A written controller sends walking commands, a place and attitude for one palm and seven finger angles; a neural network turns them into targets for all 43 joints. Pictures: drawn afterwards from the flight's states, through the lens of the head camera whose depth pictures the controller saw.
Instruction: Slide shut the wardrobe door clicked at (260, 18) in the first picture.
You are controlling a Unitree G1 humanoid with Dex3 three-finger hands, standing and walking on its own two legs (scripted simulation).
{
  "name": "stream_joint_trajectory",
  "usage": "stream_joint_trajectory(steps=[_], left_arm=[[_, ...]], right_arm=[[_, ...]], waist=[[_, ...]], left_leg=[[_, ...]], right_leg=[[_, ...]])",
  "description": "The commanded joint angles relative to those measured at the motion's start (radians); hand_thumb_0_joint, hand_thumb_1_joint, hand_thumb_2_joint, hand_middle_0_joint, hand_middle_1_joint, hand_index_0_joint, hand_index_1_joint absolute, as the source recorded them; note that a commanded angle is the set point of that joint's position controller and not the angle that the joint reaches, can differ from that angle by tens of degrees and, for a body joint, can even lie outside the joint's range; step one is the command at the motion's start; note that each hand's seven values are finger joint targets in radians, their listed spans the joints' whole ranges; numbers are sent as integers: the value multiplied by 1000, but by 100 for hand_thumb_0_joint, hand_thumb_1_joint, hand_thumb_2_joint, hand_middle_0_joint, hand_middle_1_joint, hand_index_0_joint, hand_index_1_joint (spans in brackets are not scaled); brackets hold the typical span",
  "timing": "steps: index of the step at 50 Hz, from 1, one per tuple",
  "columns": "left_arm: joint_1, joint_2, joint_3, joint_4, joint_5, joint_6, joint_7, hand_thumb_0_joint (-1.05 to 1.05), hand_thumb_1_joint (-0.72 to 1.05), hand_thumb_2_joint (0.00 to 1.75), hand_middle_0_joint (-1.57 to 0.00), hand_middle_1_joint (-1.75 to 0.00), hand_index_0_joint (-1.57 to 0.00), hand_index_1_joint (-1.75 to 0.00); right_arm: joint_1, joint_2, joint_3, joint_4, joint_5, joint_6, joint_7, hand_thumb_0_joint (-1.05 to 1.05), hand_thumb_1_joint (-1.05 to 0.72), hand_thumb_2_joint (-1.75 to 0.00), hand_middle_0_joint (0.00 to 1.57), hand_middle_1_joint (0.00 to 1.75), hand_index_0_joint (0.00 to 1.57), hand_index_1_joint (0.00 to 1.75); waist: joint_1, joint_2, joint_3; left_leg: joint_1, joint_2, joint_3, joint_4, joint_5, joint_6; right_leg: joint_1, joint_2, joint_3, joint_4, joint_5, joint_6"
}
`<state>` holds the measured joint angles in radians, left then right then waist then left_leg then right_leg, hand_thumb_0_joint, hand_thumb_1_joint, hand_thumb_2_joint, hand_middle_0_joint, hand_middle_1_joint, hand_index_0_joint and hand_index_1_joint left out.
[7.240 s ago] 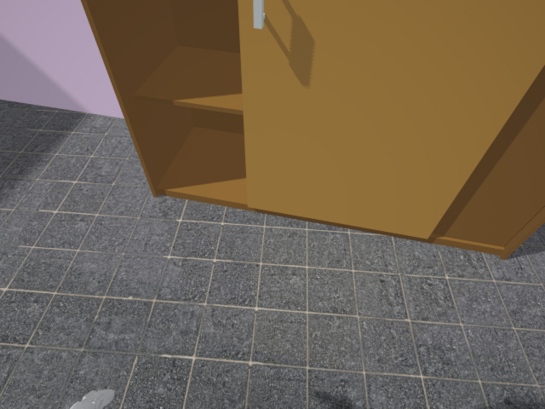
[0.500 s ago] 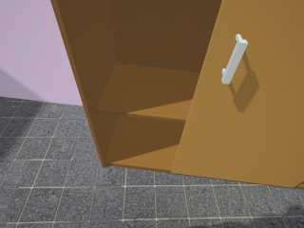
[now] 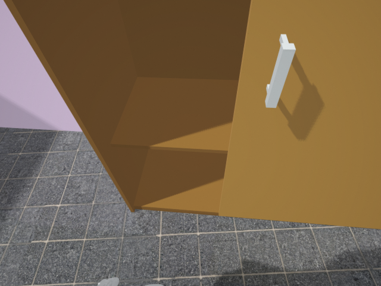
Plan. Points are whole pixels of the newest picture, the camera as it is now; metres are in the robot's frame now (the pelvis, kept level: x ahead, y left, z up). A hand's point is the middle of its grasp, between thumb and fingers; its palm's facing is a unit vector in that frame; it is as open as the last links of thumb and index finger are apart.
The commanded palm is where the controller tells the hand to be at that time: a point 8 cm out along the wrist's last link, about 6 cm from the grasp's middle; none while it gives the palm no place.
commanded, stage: come to a stop and stand still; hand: right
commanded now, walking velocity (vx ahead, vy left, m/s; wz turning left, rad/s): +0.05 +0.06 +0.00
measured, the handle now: (277, 72) +0.50 -0.17 +0.18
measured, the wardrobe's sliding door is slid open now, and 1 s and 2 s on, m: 0.47 0.47 0.47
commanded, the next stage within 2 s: look again from close up in 1.24 s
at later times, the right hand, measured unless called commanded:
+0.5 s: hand out of the picture +0.00 -0.12 -0.17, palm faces +0.04 +0.98 -0.20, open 7.3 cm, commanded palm none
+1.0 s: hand out of the picture -0.01 -0.15 -0.18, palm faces +0.04 +0.98 -0.20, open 7.4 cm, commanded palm none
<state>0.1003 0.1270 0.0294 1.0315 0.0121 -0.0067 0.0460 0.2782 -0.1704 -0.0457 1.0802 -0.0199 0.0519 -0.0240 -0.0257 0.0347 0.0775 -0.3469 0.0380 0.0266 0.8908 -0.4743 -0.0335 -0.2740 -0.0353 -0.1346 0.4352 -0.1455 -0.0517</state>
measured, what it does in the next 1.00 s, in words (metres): steps on the spot: left foot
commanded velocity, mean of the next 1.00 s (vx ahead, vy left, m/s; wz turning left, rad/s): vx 0.00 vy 0.00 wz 0.00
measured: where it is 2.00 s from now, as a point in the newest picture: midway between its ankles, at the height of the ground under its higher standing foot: outside the picture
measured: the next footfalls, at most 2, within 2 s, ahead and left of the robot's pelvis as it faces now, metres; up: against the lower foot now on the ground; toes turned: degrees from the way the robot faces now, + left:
left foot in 0.18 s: +0.02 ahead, +0.16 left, +0.00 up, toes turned +3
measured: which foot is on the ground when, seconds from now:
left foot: up 0.00-0.16, down 0.18-1.00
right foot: down 0.00-1.00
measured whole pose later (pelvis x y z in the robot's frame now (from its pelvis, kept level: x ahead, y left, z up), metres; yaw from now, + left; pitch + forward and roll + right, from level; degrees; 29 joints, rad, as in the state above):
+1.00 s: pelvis -0.01 +0.02 -0.01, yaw +0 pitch -1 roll +0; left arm 0.30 0.17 0.00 1.06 0.02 -0.02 0.02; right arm 0.31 -0.14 -0.01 1.08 -0.02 -0.01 -0.04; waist 0.00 -0.03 0.01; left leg -0.21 0.04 0.03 0.55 -0.31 -0.03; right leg -0.27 0.00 -0.02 0.56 -0.27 -0.01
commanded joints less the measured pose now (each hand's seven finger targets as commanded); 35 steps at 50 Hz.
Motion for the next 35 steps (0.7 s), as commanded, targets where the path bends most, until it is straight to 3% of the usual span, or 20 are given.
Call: stream_joint_trajectory(steps=[1, 3, 5, 7, 8, 9, 10, 11, 13, 14, 17, 18, 20, 23, 28, 34, 35], left_arm=[[89, 201, 54, -26, 8, 14, 5, 0, 90, 90, -20, -30, -20, -30], [76, 197, 55, -27, 13, 17, -5, 0, 90, 90, -20, -30, -20, -30], [71, 197, 57, -25, 12, 22, -13, 0, 90, 90, -20, -30, -20, -30], [84, 176, 54, -20, 5, 27, -21, 0, 90, 90, -20, -30, -20, -30], [116, 125, 45, -15, -3, 29, -27, 0, 90, 90, -20, -30, -20, -30], [115, 76, 28, -28, -7, 34, -34, 0, 90, 90, -20, -30, -20, -30], [93, 88, 27, -31, 1, 43, -38, 0, 90, 90, -20, -30, -20, -30], [93, 95, 27, -25, 6, 48, -38, 0, 90, 90, -20, -30, -20, -30], [174, 90, 19, 18, 6, 39, -34, 0, 90, 90, -20, -30, -20, -30], [211, 82, 12, 43, 6, 31, -32, 0, 90, 90, -20, -30, -20, -30], [232, 93, -5, 71, 6, 8, -20, 0, 90, 90, -20, -30, -20, -30], [235, 99, -8, 71, 5, 5, -17, 0, 90, 90, -20, -30, -20, -30], [228, 91, -12, 86, 5, 3, -15, 0, 90, 90, -20, -30, -20, -30], [250, 86, -13, 95, 4, 4, -13, 0, 90, 90, -20, -30, -20, -30], [287, 72, -11, 105, 4, 6, -10, 0, 90, 90, -20, -30, -20, -30], [295, 60, -11, 104, 3, 0, -6, 0, 90, 90, -20, -30, -20, -30], [160, 101, -14, 36, -1, -21, -23, 0, 90, 90, -20, -30, -20, -30]], right_arm=[[78, -46, -17, -55, -2, 3, 2, 0, -90, -90, 20, 30, 20, 30], [66, -43, -10, -62, -4, -5, 2, 0, -90, -90, 20, 30, 20, 30], [101, -38, -7, -49, -1, -13, -1, 0, -90, -90, 20, 30, 20, 30], [152, -58, -5, -28, -7, -26, -5, 0, -90, -90, 20, 30, 20, 30], [115, -107, -5, -37, -13, -37, -9, 0, -90, -90, 20, 30, 20, 30], [61, -155, -4, -58, -9, -44, -9, 0, -90, -90, 20, 30, 20, 30], [5, -176, -7, -74, -2, -48, -8, 0, -90, -90, 20, 30, 20, 30], [-38, -174, -9, -79, -1, -50, -10, 0, -90, -90, 20, 30, 20, 30], [-75, -139, 0, -70, 3, -52, -11, 0, -90, -90, 20, 30, 20, 30], [-71, -132, 2, -63, 6, -55, -9, 0, -90, -90, 20, 30, 20, 30], [-19, -95, 11, -29, 19, -59, -5, 0, -90, -90, 20, 30, 20, 30], [-7, -92, 10, -23, 18, -60, -5, 0, -90, -90, 20, 30, 20, 30], [11, -92, 8, 1, 20, -56, -6, 0, -90, -90, 20, 30, 20, 30], [27, -92, 8, 14, 20, -57, -6, 0, -90, -90, 20, 30, 20, 30], [35, -78, 9, 21, 18, -58, -6, 0, -90, -90, 20, 30, 20, 30], [62, -48, 12, 34, 16, -61, -9, 0, -90, -90, 20, 30, 20, 30], [145, -66, 26, 51, -3, -98, -49, 0, -90, -90, 20, 30, 20, 30]], waist=[[26, -171, -136], [27, -181, -114], [12, -185, -110], [-9, -103, -92], [10, 30, -54], [33, 153, -16], [31, 194, 1], [30, 240, 38], [67, 160, 30], [70, 119, 16], [42, 0, 32], [31, 31, 47], [21, -59, 27], [17, -50, 0], [25, -11, -2], [29, -31, 13], [-24, -27, 32]], left_leg=[[-28, 25, -19, 14, 13, 0], [33, 24, -5, -104, 6, 13], [116, 6, 22, -252, 73, 21], [232, 7, 34, -479, 229, 22], [218, 94, -99, -598, 175, 53], [82, 226, -230, -697, 53, 109], [-64, 251, -271, -761, -93, 143], [-112, 226, -273, -776, -121, 150], [-63, 176, -190, -710, 4, 142], [-45, 154, -149, -670, 40, 125], [10, 71, -102, -596, 91, 75], [54, 58, -91, -602, 120, 69], [89, 65, -91, -597, 138, 62], [134, 66, -88, -608, 140, 64], [110, 67, -85, -622, 112, 66], [91, 60, -80, -610, 141, 63], [105, 122, -149, -575, 565, 54]], right_leg=[[105, -290, 232, -160, 198, -129], [44, -274, 249, -177, 25, -116], [-3, -246, 250, -180, -125, -89], [-75, -168, 192, -106, -233, -25], [-127, -89, 142, -4, -256, 24], [-89, -21, 80, 78, -259, 62], [-13, -12, 91, 147, -243, 60], [-9, -13, 117, 199, -230, 53], [20, -20, 129, 173, -145, 49], [53, -18, 127, 122, -94, 51], [62, -46, 194, -54, -22, 50], [31, -54, 203, -67, -17, 49], [32, -46, 193, -80, -30, 56], [30, -42, 189, -84, -49, 55], [52, -39, 178, -74, -56, 54], [58, -40, 182, -81, -47, 51], [-22, -46, 140, 145, -19, 77]])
